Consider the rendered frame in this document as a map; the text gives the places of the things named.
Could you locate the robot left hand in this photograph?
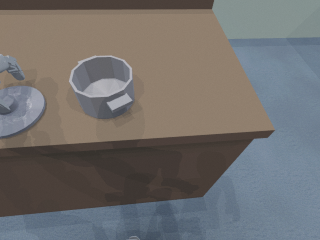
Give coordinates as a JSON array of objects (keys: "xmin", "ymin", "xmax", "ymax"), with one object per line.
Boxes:
[{"xmin": 0, "ymin": 54, "xmax": 25, "ymax": 113}]

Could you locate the pot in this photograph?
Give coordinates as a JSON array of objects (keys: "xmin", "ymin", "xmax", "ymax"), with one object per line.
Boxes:
[{"xmin": 69, "ymin": 55, "xmax": 135, "ymax": 119}]

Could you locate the table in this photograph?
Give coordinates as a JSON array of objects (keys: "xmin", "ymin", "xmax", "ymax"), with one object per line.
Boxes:
[{"xmin": 0, "ymin": 0, "xmax": 275, "ymax": 217}]

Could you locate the lid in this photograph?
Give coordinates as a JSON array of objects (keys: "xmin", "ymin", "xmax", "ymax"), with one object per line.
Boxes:
[{"xmin": 0, "ymin": 85, "xmax": 46, "ymax": 139}]

